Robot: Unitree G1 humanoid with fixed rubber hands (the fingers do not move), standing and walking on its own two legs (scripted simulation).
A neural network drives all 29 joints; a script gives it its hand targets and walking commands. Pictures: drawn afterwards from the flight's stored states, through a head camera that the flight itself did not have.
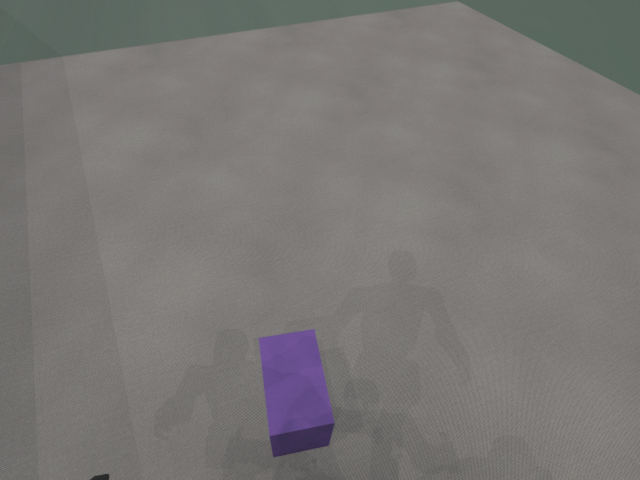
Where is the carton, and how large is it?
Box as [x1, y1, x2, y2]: [259, 329, 333, 456]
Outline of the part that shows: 313,329 259,338 269,435 273,456 328,445 333,426 333,418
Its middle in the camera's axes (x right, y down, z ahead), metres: -0.08 +0.43 +1.13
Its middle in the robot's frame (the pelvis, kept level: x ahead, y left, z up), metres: +0.47 +0.05 -0.67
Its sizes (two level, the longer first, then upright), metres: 0.266 0.163 0.221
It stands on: the floor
